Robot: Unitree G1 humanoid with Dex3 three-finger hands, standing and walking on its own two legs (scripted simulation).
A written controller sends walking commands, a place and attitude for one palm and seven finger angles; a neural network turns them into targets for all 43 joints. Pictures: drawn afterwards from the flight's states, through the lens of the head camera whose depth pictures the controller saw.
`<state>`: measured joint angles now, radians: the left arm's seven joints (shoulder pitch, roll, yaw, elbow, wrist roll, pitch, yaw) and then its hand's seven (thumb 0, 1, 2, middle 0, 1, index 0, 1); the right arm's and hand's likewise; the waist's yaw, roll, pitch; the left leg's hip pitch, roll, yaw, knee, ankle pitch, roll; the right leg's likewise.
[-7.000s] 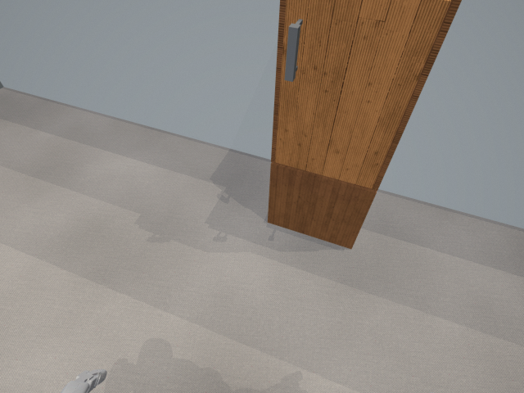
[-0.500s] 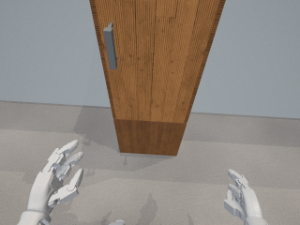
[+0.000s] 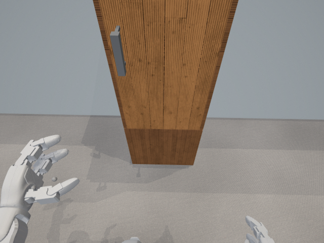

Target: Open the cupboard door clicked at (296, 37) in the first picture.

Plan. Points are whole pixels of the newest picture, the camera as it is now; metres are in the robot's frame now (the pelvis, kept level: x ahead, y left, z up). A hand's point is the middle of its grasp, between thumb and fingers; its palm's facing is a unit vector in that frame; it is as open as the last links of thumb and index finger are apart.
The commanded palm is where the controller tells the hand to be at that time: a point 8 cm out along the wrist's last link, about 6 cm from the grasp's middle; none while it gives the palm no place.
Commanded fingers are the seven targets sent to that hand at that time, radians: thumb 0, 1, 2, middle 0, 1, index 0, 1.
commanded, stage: raise the hand with hooked fingers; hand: left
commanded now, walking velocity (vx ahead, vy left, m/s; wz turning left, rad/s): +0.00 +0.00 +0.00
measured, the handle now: (120, 51) +0.64 +0.16 +0.14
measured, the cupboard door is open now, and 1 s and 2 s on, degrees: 0 0 0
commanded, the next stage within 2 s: move the hooked fingers beside the handle in 1.24 s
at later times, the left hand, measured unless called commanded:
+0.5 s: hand (22, 155) +0.27 +0.30 +0.13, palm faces +0.04 -1.00 -0.05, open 13.8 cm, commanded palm +0.24 +0.35 +0.13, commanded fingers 0.00 -0.50 0.30 -0.30 -1.20 -0.30 -1.20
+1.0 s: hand (24, 141) +0.29 +0.29 +0.15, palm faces +0.02 -1.00 -0.04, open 14.0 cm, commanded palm +0.26 +0.34 +0.16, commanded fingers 0.00 -0.50 0.30 -0.30 -1.20 -0.30 -1.20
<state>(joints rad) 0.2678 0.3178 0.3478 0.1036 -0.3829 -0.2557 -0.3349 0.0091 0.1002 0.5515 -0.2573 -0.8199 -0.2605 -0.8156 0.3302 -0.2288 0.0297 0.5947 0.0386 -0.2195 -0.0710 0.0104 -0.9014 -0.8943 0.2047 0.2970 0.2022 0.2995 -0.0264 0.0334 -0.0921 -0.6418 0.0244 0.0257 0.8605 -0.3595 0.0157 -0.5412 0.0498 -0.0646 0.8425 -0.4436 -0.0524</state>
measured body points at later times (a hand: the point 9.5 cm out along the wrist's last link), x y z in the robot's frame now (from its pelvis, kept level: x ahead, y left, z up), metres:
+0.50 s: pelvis +0.01 +0.03 +0.02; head +0.01 +0.04 +0.47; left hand +0.26 +0.35 +0.13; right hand +0.21 -0.18 -0.04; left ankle +0.04 +0.11 -0.70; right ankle -0.01 -0.09 -0.70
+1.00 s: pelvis +0.00 +0.01 +0.03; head +0.01 +0.01 +0.48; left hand +0.28 +0.34 +0.15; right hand +0.17 -0.23 -0.04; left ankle +0.04 +0.11 -0.70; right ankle -0.01 -0.09 -0.70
